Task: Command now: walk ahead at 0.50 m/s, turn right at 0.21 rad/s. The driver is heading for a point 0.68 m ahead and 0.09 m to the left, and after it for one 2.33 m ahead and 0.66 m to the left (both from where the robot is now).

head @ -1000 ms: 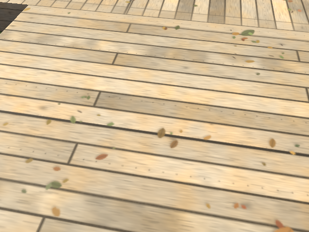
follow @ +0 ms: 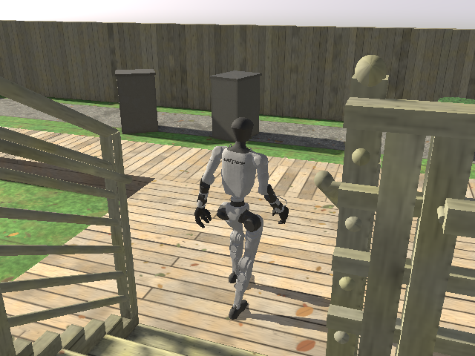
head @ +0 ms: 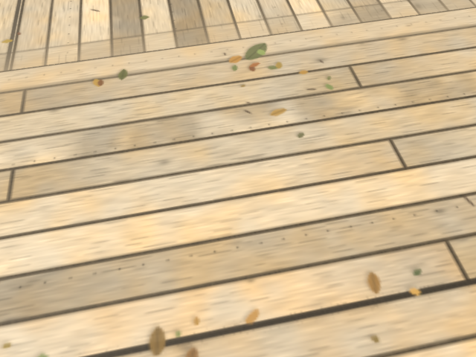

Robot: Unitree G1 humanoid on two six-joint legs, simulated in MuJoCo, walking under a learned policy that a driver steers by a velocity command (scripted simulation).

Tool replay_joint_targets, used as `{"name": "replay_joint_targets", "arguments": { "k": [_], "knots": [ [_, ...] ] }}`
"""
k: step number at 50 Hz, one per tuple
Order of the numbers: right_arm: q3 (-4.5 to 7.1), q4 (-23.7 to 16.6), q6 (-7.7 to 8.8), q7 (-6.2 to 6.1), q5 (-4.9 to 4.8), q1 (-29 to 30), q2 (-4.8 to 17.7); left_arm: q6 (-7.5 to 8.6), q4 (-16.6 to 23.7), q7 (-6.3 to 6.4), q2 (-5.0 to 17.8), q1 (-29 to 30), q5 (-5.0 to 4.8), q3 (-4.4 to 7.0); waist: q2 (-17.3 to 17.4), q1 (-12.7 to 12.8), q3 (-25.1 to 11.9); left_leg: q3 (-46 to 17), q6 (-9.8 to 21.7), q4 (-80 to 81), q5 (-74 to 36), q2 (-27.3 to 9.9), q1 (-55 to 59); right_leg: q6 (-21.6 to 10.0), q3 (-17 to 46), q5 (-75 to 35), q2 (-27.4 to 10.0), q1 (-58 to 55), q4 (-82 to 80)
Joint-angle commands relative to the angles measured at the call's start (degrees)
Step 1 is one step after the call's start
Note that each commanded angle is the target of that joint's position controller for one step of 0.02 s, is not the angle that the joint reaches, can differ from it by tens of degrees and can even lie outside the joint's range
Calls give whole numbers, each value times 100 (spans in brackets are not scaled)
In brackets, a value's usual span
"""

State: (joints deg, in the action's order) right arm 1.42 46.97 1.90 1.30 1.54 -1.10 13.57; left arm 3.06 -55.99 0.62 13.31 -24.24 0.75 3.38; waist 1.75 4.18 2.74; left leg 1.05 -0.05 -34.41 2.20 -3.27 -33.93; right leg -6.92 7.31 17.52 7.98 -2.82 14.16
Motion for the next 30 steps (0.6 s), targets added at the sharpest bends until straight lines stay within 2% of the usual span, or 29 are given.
{"name": "replay_joint_targets", "arguments": {
  "k": [1,2,3,4,5,6,7,8,9,10,11,14,17,20,22,25,28,29,30],
  "knots": [
    [76,-487,185,8,-20,317,512,126,141,76,872,-277,41,133,-617,-117,-17,93,309,404,111,229,439,-379,768,-4200,-1776,-239,192],
    [131,-350,212,-25,-25,-164,636,165,169,80,932,-101,31,137,-649,-357,-217,110,429,507,390,380,1013,-278,648,-5033,-1724,-253,612],
    [196,-129,249,-81,-30,-887,746,191,162,49,963,-5,40,133,-553,-692,-578,210,555,747,485,562,1874,-185,470,-5536,-1542,-189,1430],
    [229,106,288,-125,32,-1757,862,219,171,-10,969,68,14,129,-369,-1071,-1033,-66,764,839,365,235,3093,-115,263,-4983,-1303,440,2594],
    [338,149,300,-194,176,-2523,1337,258,359,-62,565,-203,-107,26,424,-1161,-1809,-1851,1189,861,854,-1153,4575,39,-28,-2932,-804,1741,4406],
    [419,266,223,-131,126,-2446,1503,198,204,-68,437,-891,-183,28,1336,-794,-2110,-4012,1860,1494,793,-2164,5136,138,-294,1321,19,3113,5838],
    [325,180,164,-76,-70,-1928,1016,144,188,-45,815,-488,50,84,391,-627,-1248,-3855,1655,1780,1748,-1870,4326,22,47,907,-429,3513,6073],
    [246,77,167,-56,-101,-1408,683,150,286,-89,734,1,71,75,47,-553,-524,-2989,1533,1981,1674,-1620,3470,40,-2,390,-640,3543,5837],
    [198,67,191,-49,-49,-1205,509,144,354,-119,600,241,59,47,-61,-462,-220,-2420,1392,2148,1170,-1338,3009,58,-76,127,-817,3480,5564],
    [164,140,227,-70,-46,-1271,433,95,368,-150,574,295,101,52,69,-379,-77,-2010,1303,2220,552,-1151,2747,107,-152,51,-928,3393,5374],
    [168,237,287,-82,-24,-1392,466,49,391,-161,458,268,115,14,174,-330,-90,-1723,1227,2382,310,-1012,2622,188,-253,-19,-988,3244,5240],
    [185,465,407,-76,-93,-1785,517,-31,460,-209,364,475,136,-16,217,-277,-116,-1266,1258,2559,-377,-880,2706,352,-490,-259,-1125,3466,4883],
    [193,609,416,-81,-105,-2094,549,-58,744,-246,321,1264,138,-56,210,-404,89,-909,1238,2770,-665,-741,2811,530,-737,-807,-1312,3992,4230],
    [176,704,396,-79,-116,-2306,528,-45,990,-276,196,1963,98,-138,242,-548,160,-549,1122,2767,-1036,-542,2830,618,-950,-1377,-1288,3867,3145],
    [183,758,399,-91,-109,-2463,583,-28,1104,-284,153,2323,68,-180,280,-649,176,-451,1078,2742,-1146,-551,2891,608,-1065,-1629,-1193,3614,2542],
    [193,851,375,-123,-82,-2656,656,-12,1230,-257,249,2623,57,-174,303,-707,203,-514,1060,2568,-1435,-784,3304,485,-1078,-1587,-1099,3451,2058],
    [210,895,332,-174,-48,-2580,732,50,1240,-209,397,2441,83,-111,275,-512,135,-569,964,1980,-2434,-965,3653,261,-1051,-1023,-930,2949,1678],
    [217,900,313,-183,-46,-2517,776,92,1097,-173,469,1960,99,-63,253,-285,-92,-552,898,1398,-3040,-897,3651,178,-1075,-871,-768,2338,1452],
    [199,884,291,-173,-63,-2457,743,165,799,-115,602,1058,148,12,33,95,-572,-375,796,372,-3014,-639,3332,47,-1077,-1021,-712,1182,1098]
  ]
}}
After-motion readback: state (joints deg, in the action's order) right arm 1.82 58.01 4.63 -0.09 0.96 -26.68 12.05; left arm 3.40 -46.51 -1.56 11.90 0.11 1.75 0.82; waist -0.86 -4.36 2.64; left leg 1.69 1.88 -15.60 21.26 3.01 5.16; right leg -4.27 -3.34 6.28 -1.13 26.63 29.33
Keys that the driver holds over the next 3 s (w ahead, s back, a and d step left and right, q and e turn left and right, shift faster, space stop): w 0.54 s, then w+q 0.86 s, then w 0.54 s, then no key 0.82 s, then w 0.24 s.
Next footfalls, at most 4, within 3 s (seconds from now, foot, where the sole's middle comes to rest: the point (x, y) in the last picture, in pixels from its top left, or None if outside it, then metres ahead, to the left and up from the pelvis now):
0.08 left None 0.22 0.11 -0.77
0.62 right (305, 343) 0.50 -0.09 -0.77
1.18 left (235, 260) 0.74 0.12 -0.77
1.72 right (242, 168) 1.10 0.12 -0.77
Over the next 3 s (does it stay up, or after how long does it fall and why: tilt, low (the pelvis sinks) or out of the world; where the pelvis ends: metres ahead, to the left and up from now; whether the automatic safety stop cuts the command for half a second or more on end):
stays up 1.18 0.28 0.00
